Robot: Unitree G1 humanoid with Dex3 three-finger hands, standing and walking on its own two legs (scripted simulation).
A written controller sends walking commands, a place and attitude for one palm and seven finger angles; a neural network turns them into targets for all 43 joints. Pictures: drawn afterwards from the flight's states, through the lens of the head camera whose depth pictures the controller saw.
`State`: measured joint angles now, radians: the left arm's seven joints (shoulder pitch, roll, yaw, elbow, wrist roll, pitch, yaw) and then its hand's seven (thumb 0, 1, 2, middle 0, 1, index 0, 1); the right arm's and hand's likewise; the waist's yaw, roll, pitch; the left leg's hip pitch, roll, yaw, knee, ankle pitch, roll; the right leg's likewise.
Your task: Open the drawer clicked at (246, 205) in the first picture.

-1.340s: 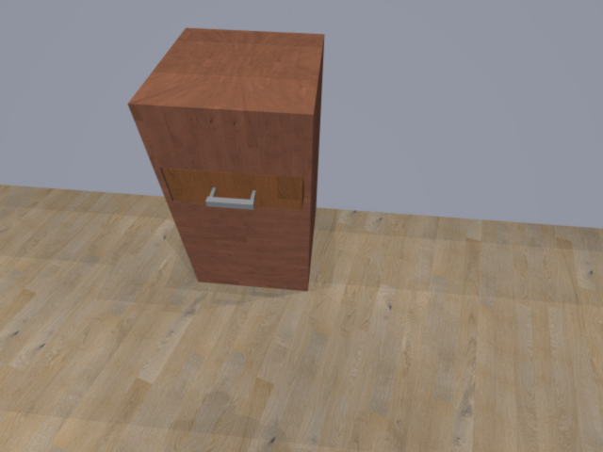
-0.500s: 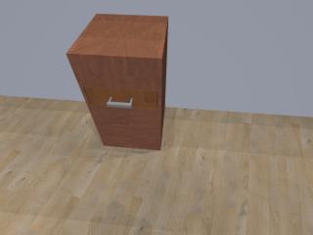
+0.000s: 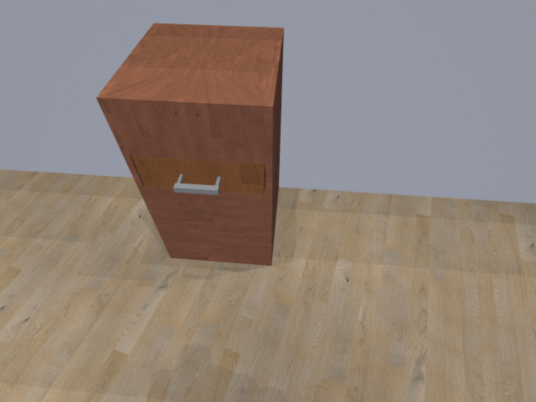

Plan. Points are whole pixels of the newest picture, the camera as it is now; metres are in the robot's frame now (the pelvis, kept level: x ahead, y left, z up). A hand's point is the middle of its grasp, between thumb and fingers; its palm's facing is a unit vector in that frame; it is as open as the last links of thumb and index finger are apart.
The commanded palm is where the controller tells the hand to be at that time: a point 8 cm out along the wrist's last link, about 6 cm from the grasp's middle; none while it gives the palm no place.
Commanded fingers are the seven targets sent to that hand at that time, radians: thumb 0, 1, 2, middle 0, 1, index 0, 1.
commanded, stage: take the last steps up to it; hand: left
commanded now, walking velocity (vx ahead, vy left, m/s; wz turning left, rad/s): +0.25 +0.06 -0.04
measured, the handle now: (198, 183) +0.72 +0.23 -0.24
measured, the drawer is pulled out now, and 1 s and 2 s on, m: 0.00 0.00 0.00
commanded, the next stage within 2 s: come to a stop and stand still in 0.28 s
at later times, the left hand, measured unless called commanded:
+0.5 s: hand out of the picture +0.07 +0.14 -0.18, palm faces +0.07 -0.99 -0.14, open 7.3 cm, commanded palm none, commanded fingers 0.00 0.90 0.90 -0.20 -0.30 -0.20 -0.30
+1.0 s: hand (176, 327) +0.28 +0.19 -0.16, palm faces +0.00 -0.97 -0.26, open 7.3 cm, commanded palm none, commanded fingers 0.00 0.90 0.90 -0.20 -0.30 -0.20 -0.30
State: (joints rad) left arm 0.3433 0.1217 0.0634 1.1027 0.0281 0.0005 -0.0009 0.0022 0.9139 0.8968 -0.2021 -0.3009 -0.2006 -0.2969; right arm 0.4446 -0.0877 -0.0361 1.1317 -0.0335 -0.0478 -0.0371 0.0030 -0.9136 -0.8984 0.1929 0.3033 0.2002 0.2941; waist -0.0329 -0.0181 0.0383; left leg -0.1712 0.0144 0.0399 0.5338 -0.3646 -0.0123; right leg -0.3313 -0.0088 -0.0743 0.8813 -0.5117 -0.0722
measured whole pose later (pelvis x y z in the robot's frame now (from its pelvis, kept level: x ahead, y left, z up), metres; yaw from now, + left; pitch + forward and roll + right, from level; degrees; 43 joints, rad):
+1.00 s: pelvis +0.18 -0.01 +0.01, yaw -1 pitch +0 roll +1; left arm 0.11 0.20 0.07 0.99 0.01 0.03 0.03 0.00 0.91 0.90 -0.20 -0.30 -0.20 -0.30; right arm 0.25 -0.19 -0.04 1.04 -0.03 0.03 -0.05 0.00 -0.92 -0.90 0.19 0.30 0.20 0.29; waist -0.02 0.00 0.12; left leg -0.21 0.00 0.02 0.49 -0.29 0.01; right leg -0.29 0.03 0.00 0.82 -0.53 -0.03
